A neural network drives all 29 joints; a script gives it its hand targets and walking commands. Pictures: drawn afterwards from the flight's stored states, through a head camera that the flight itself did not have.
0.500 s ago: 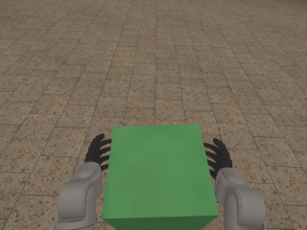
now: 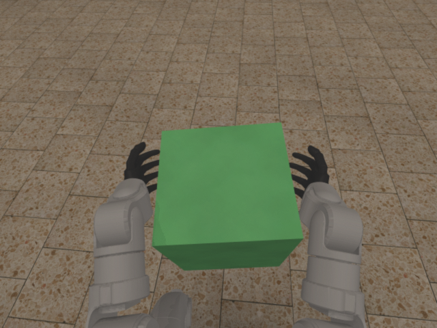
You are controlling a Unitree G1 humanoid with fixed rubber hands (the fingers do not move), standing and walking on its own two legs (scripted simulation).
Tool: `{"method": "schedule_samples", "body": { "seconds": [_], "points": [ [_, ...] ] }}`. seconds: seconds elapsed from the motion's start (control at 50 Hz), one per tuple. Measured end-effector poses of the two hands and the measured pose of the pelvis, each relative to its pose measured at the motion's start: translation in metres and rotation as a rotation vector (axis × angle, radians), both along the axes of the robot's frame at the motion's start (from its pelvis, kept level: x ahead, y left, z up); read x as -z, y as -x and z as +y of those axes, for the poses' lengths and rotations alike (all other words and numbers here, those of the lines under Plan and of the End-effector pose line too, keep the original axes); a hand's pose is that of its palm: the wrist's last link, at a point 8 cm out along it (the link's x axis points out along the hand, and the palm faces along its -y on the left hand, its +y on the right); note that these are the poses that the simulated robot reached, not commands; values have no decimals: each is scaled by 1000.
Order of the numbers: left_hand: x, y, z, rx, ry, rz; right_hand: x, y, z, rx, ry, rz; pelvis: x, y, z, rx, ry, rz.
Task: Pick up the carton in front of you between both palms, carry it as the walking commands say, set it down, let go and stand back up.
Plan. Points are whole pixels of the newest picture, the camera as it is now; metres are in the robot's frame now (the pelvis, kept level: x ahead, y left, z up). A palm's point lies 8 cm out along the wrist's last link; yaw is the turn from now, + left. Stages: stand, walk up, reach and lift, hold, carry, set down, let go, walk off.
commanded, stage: carry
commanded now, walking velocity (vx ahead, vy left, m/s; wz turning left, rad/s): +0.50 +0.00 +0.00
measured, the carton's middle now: (226, 205) +0.33 +0.01 +0.01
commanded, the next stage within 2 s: none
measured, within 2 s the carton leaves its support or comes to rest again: neither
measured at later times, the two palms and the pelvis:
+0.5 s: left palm (185, 67) +0.70 +0.12 +0.08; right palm (306, 72) +0.67 -0.18 +0.09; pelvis +0.37 -0.01 +0.01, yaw -3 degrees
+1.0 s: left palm (210, 13) +0.96 +0.08 +0.10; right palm (307, 14) +0.96 -0.22 +0.10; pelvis +0.73 -0.07 +0.01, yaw +0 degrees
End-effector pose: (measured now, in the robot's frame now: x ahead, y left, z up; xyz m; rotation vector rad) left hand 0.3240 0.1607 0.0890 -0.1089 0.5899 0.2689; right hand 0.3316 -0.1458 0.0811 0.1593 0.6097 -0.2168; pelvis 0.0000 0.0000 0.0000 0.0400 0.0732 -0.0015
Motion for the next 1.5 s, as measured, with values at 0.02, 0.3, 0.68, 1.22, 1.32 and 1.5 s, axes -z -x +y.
{"method": "schedule_samples", "body": {
  "seconds": [0.02, 0.3, 0.68, 1.22, 1.32, 1.5],
  "points": [
    [-1, -16, -3, 6, -2, -9, -2, -15, -3, 6, 4, -10, 0, -14, -1, 5, 0, 1],
    [28, -253, -26, 106, -14, -2, 17, -214, -25, 86, 32, -3, 26, -237, 4, 49, 11, -19],
    [8, -472, -63, 97, 21, -36, -4, -460, -57, -45, 63, -51, 14, -522, -52, 23, 66, -11],
    [31, -812, -54, 134, 25, 46, 17, -789, -47, -21, 83, 34, 29, -900, -35, 47, 21, -44],
    [24, -869, -52, 176, 27, 99, 8, -834, -44, 19, 85, 92, 6, -951, -25, 58, 48, -28],
    [-7, -969, -52, 152, 22, 31, -24, -943, -45, -8, 86, 20, -13, -1061, -33, 39, 68, -8]
  ]
}}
